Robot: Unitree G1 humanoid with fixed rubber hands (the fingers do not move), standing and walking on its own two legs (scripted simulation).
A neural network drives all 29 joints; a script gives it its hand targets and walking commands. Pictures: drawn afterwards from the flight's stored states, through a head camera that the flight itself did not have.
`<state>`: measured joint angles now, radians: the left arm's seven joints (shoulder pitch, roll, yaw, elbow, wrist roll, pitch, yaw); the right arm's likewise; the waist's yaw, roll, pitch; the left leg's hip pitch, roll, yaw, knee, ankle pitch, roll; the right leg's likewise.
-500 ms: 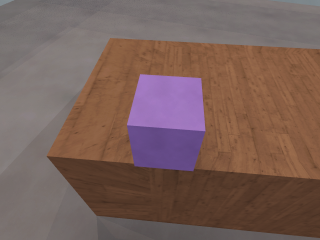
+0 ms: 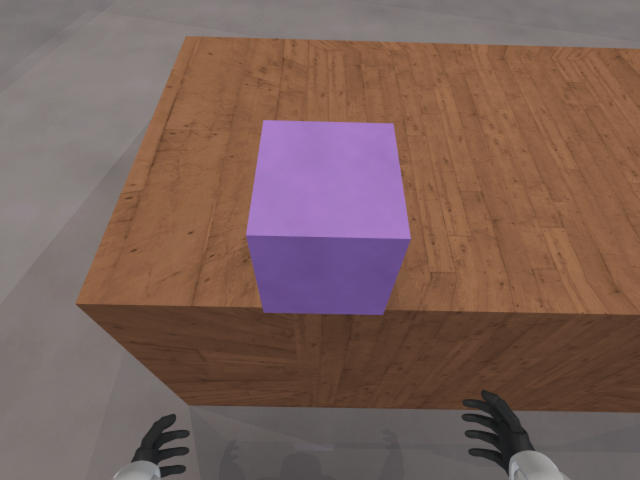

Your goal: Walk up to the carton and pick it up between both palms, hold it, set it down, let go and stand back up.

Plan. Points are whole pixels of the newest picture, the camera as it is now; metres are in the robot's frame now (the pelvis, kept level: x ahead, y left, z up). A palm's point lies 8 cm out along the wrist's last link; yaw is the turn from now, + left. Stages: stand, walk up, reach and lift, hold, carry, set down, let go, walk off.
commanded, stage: reach and lift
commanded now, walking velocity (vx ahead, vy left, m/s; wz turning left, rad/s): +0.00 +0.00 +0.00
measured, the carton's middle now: (325, 221) +0.46 +0.01 +0.01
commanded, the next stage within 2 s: none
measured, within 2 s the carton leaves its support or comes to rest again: neither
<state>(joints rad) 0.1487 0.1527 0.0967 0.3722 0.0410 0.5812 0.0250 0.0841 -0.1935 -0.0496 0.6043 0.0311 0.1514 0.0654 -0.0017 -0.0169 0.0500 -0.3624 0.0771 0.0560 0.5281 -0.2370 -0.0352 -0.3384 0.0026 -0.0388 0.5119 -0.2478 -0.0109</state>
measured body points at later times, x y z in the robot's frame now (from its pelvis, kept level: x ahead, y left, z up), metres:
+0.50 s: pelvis +0.01 +0.00 +0.01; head +0.02 +0.01 +0.46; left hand +0.16 +0.22 -0.08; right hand +0.17 -0.22 -0.07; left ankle +0.02 +0.14 -0.73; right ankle +0.01 -0.11 -0.73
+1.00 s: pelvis +0.03 +0.01 +0.01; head +0.03 +0.02 +0.46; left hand +0.21 +0.22 -0.04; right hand +0.21 -0.21 -0.03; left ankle +0.02 +0.14 -0.73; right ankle +0.01 -0.11 -0.73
